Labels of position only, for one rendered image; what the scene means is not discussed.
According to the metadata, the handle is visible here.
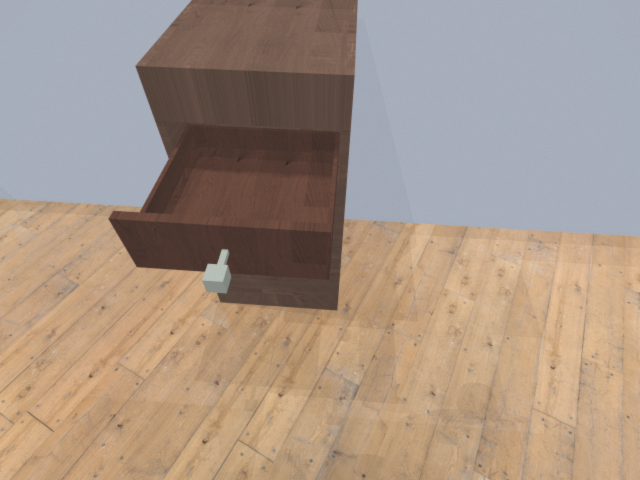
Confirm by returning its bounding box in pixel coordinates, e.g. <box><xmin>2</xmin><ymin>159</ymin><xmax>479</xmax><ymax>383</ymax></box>
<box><xmin>202</xmin><ymin>249</ymin><xmax>231</xmax><ymax>293</ymax></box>

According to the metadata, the cabinet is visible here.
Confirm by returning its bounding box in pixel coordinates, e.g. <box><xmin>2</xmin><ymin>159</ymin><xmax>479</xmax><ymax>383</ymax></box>
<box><xmin>136</xmin><ymin>0</ymin><xmax>358</xmax><ymax>310</ymax></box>

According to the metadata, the drawer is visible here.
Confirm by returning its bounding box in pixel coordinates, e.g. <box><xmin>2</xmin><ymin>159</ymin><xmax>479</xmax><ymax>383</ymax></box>
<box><xmin>108</xmin><ymin>124</ymin><xmax>340</xmax><ymax>280</ymax></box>

